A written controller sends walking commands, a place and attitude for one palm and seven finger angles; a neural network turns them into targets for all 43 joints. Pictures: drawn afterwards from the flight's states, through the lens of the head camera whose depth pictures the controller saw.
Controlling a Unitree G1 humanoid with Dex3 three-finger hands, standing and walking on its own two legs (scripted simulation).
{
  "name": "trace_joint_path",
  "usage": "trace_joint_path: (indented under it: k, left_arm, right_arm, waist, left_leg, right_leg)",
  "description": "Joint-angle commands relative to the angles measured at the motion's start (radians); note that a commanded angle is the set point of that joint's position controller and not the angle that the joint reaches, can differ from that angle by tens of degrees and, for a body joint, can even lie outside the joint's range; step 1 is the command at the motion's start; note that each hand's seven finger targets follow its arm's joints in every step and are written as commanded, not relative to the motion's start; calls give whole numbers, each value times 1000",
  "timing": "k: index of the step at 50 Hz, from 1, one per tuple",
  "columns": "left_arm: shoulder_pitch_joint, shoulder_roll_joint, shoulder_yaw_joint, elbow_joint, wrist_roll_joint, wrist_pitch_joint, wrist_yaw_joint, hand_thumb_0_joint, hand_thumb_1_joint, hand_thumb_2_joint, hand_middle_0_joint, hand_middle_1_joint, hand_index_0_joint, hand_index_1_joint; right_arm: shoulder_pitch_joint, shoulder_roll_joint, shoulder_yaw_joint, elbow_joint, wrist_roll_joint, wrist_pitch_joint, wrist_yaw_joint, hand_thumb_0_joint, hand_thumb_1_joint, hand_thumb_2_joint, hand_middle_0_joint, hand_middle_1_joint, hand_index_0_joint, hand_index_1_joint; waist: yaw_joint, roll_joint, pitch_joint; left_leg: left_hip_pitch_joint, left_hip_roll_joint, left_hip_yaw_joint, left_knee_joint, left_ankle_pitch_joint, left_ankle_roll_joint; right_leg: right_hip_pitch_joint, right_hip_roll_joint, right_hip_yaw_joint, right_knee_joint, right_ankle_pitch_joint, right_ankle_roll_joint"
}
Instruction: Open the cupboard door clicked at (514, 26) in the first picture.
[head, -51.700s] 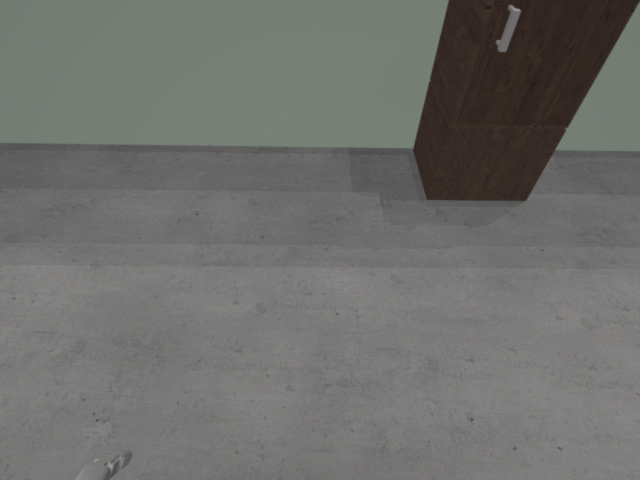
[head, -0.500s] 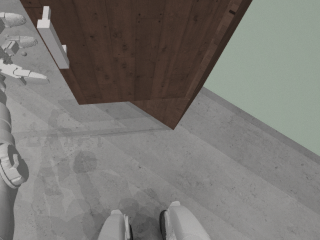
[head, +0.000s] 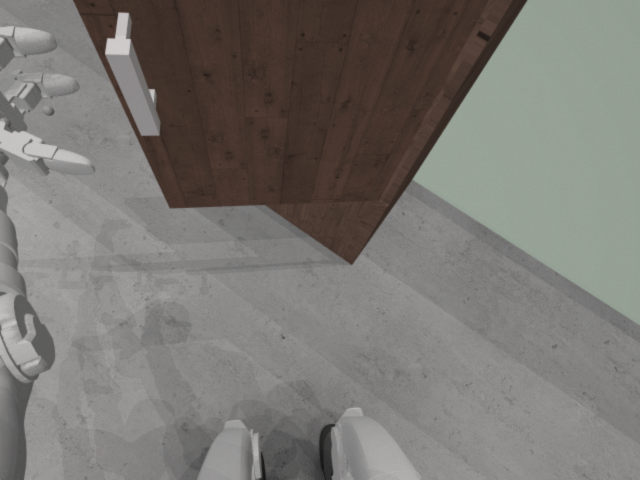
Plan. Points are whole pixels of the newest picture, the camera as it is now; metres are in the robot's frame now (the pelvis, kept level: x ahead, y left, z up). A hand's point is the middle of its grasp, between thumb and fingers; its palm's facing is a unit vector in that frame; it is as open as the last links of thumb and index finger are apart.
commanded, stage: move the hooked fingers beside the handle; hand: left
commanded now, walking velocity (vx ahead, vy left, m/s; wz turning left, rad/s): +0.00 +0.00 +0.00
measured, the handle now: (137, 78) +0.56 +0.18 +0.08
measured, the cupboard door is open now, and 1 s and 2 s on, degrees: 41 41 41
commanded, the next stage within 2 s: slide the fingers in behind the handle in 0.58 s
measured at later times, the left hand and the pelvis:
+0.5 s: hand (54, 106) +0.51 +0.25 +0.09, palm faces +0.03 -1.00 -0.02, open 14.0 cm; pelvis +0.00 -0.01 +0.00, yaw +0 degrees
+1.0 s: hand (86, 102) +0.53 +0.23 +0.08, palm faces +0.03 -1.00 +0.00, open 13.9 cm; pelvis +0.00 -0.01 +0.00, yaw +0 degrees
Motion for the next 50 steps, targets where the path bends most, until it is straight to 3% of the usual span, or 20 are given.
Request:
trace_joint_path:
  k: [1, 3, 5, 8, 11, 14, 18, 19, 21, 24, 25, 26, 30, 33, 36, 41, 45, 48, 49, 50]
  left_arm:
    - [-416, 256, 22, -202, -23, -60, 14, 0, -500, 300, -300, -1200, -300, -1200]
    - [-449, 234, -1, -184, -16, -44, 28, 0, -500, 300, -300, -1200, -300, -1200]
    - [-447, 288, 40, -208, -4, -50, 43, 0, -500, 300, -300, -1200, -300, -1200]
    - [-422, 294, 49, -231, 5, -65, 58, 0, -500, 300, -300, -1200, -300, -1200]
    - [-403, 291, 48, -224, 2, -74, 58, 0, -500, 300, -300, -1200, -300, -1200]
    - [-386, 293, 44, -176, 1, -53, 47, 0, -500, 300, -300, -1200, -300, -1200]
    - [-362, 293, 53, -189, -8, -49, 29, 0, -500, 300, -300, -1200, -300, -1200]
    - [-371, 318, 66, -202, -7, -55, 28, 0, -500, 300, -300, -1200, -300, -1200]
    - [-370, 300, 60, -225, -17, -68, 22, 0, -500, 300, -300, -1200, -300, -1200]
    - [-343, 287, 53, -199, -21, -65, 16, 0, -500, 300, -300, -1200, -300, -1200]
    - [-374, 269, 36, -199, -24, -67, 15, 0, -500, 300, -300, -1200, -300, -1200]
    - [-381, 285, 45, -204, -21, -67, 16, 0, -500, 300, -300, -1200, -300, -1200]
    - [-425, 241, 3, -209, -16, -69, 24, 0, -500, 300, -300, -1200, -300, -1200]
    - [-431, 281, 31, -198, -13, -69, 34, 0, -500, 300, -300, -1200, -300, -1200]
    - [-474, 262, 8, -188, -7, -71, 42, 0, -500, 300, -300, -1200, -300, -1200]
    - [-450, 221, -9, -214, -3, -70, 54, 0, -500, 300, -300, -1200, -300, -1200]
    - [-453, 250, 18, -162, -4, -42, 71, 0, -500, 300, -300, -1200, -300, -1200]
    - [-432, 305, 55, -175, 13, -42, 86, 0, -500, 300, -300, -1200, -300, -1200]
    - [-454, 289, 33, -199, 20, -47, 89, 0, -500, 300, -300, -1200, -300, -1200]
    - [-440, 276, 30, -223, 22, -60, 90, 0, -500, 300, -300, -1200, -300, -1200]
  right_arm:
    - [210, -198, -71, -14, -8, -2, -11, 0, -900, -900, 200, 300, 200, 300]
    - [206, -196, -68, -15, -7, -3, -9, 0, -900, -900, 200, 300, 200, 300]
    - [210, -199, -67, -26, -10, -6, -11, 0, -900, -900, 200, 300, 200, 300]
    - [210, -193, -67, -31, -12, -4, -5, 0, -900, -900, 200, 300, 200, 300]
    - [204, -192, -66, -33, -8, -1, -3, 0, -900, -900, 200, 300, 200, 300]
    - [202, -196, -64, -37, -4, 2, -4, 0, -900, -900, 200, 300, 200, 300]
    - [207, -195, -67, -45, -3, 1, -6, 0, -900, -900, 200, 300, 200, 300]
    - [204, -196, -67, -43, -3, 1, -7, 0, -900, -900, 200, 300, 200, 300]
    - [207, -193, -69, -41, -4, 0, -5, 0, -900, -900, 200, 300, 200, 300]
    - [196, -192, -68, -42, 0, 2, -6, 0, -900, -900, 200, 300, 200, 300]
    - [198, -191, -67, -38, 0, 0, -8, 0, -900, -900, 200, 300, 200, 300]
    - [200, -193, -69, -34, 0, 1, -9, 0, -900, -900, 200, 300, 200, 300]
    - [197, -191, -69, -29, -1, -6, -13, 0, -900, -900, 200, 300, 200, 300]
    - [198, -196, -68, -20, -3, -11, -16, 0, -900, -900, 200, 300, 200, 300]
    - [197, -191, -65, -16, -3, -17, -18, 0, -900, -900, 200, 300, 200, 300]
    - [200, -188, -70, -17, -8, -21, -12, 0, -900, -900, 200, 300, 200, 300]
    - [205, -189, -64, -24, -5, -19, -12, 0, -900, -900, 200, 300, 200, 300]
    - [207, -187, -63, -35, -6, -19, -10, 0, -900, -900, 200, 300, 200, 300]
    - [208, -184, -63, -30, -7, -20, -8, 0, -900, -900, 200, 300, 200, 300]
    - [212, -180, -66, -34, -9, -21, -6, 0, -900, -900, 200, 300, 200, 300]
  waist:
    - [-18, 217, -507]
    - [-34, 197, -454]
    - [-13, 234, -492]
    - [-4, 228, -545]
    - [-4, 215, -530]
    - [-10, 167, -482]
    - [-2, 157, -513]
    - [1, 162, -506]
    - [2, 171, -530]
    - [3, 170, -478]
    - [-12, 157, -461]
    - [-5, 170, -471]
    - [-22, 198, -446]
    - [-20, 184, -478]
    - [-32, 175, -484]
    - [-22, 225, -547]
    - [-34, 125, -481]
    - [-12, 160, -524]
    - [-22, 161, -527]
    - [-9, 194, -551]
  left_leg:
    - [514, 19, -99, -98, 632, -61]
    - [468, 15, -96, -108, 557, -51]
    - [481, 11, -95, -108, 583, -54]
    - [503, 13, -91, -99, 632, -60]
    - [494, 14, -86, -102, 630, -56]
    - [424, 8, -73, -114, 536, -37]
    - [408, 4, -61, -114, 535, -29]
    - [407, 4, -62, -115, 532, -29]
    - [429, 5, -64, -112, 559, -31]
    - [403, 2, -54, -117, 518, -27]
    - [402, 3, -58, -118, 512, -24]
    - [407, 3, -60, -121, 505, -26]
    - [428, 3, -69, -122, 485, -28]
    - [415, 4, -68, -113, 473, -28]
    - [396, 1, -69, -107, 461, -25]
    - [468, 5, -73, -96, 537, -37]
    - [359, 1, -63, -101, 463, -17]
    - [333, -5, -46, -96, 472, -16]
    - [347, -2, -48, -96, 489, -16]
    - [378, -3, -51, -92, 524, -21]
  right_leg:
    - [106, 34, 2, -52, 289, -28]
    - [101, 33, 2, -58, 262, -26]
    - [120, 32, 5, -50, 273, -33]
    - [152, 33, 9, -46, 313, -29]
    - [163, 35, 11, -49, 323, -28]
    - [196, 34, 17, -60, 308, -25]
    - [239, 33, 24, -61, 341, -24]
    - [240, 32, 27, -62, 342, -24]
    - [241, 34, 27, -59, 357, -26]
    - [233, 33, 29, -68, 333, -25]
    - [222, 35, 27, -68, 328, -27]
    - [222, 33, 28, -68, 322, -25]
    - [168, 30, 23, -69, 277, -29]
    - [180, 27, 30, -67, 276, -25]
    - [189, 25, 33, -60, 282, -23]
    - [163, 25, 26, -52, 306, -25]
    - [211, 28, 32, -58, 307, -21]
    - [267, 24, 47, -53, 350, -20]
    - [265, 24, 46, -50, 366, -20]
    - [261, 25, 43, -42, 380, -26]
